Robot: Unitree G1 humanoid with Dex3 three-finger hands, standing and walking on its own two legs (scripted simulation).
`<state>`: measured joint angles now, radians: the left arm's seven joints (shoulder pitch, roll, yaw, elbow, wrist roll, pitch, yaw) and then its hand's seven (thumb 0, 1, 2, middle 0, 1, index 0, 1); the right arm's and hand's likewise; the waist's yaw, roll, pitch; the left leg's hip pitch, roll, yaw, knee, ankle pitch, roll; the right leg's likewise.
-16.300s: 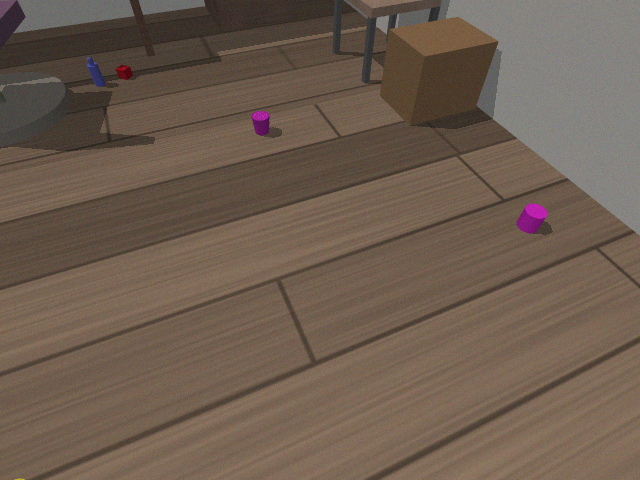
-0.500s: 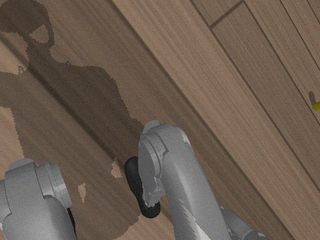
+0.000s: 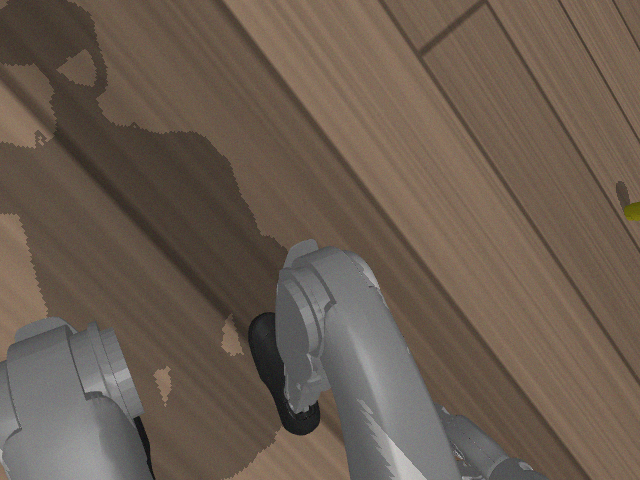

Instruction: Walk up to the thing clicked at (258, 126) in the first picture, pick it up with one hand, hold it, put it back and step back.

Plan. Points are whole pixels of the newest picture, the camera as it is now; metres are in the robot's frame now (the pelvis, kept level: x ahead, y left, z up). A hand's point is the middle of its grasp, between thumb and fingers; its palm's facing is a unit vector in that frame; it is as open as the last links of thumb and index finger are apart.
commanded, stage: close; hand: left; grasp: from above
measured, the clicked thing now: out of the picture +0.46 +0.34 -0.26
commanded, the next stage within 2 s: settle in 0.46 s
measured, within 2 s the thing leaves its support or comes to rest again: leaves its support in 0.88 s
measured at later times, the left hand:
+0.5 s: hand out of the picture +0.45 +0.34 -0.22, palm faces -0.45 -0.15 -0.88, open 11.8 cm
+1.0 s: hand out of the picture +0.46 +0.36 -0.20, palm faces -0.36 -0.11 -0.93, open 11.5 cm
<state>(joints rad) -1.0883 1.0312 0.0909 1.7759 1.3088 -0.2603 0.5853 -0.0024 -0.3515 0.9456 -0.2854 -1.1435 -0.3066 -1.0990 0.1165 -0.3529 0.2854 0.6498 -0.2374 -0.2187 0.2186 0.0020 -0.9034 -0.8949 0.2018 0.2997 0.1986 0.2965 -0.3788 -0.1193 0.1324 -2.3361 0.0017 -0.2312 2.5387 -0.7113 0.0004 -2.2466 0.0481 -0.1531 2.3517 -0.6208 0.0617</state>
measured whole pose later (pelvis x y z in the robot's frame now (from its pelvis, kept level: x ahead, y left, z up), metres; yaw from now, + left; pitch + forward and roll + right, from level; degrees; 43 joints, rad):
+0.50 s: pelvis +0.00 +0.00 +0.00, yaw +0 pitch +28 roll -13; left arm -1.10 1.05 0.08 1.78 1.30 -0.28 0.58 0.00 -0.38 1.04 -0.33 -1.18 -0.35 -1.14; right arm 0.12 -0.35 0.30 0.64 -0.24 -0.20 0.20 0.00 -0.90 -0.90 0.20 0.30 0.20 0.30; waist -0.38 -0.12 0.14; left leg -2.33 0.00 -0.24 2.54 -0.72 0.00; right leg -2.24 0.05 -0.16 2.35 -0.62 0.06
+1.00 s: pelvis +0.01 +0.00 +0.01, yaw +0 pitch +31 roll -14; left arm -0.99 0.96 0.13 1.49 1.26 -0.20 0.49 0.01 -0.31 1.00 -0.35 -1.17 -0.37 -1.16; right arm 0.17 -0.33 0.22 0.66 -0.21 -0.18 0.22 0.00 -0.92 -0.90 0.20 0.30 0.20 0.30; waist -0.33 -0.08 0.07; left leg -2.36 -0.01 -0.22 2.52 -0.72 -0.01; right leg -2.26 0.03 -0.15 2.34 -0.64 0.05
